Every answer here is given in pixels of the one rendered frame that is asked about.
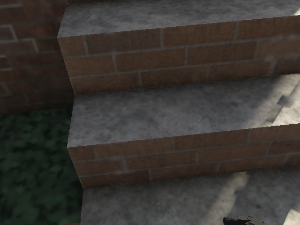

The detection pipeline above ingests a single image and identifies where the right robot hand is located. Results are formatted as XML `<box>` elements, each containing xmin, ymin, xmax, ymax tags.
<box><xmin>223</xmin><ymin>215</ymin><xmax>265</xmax><ymax>225</ymax></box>

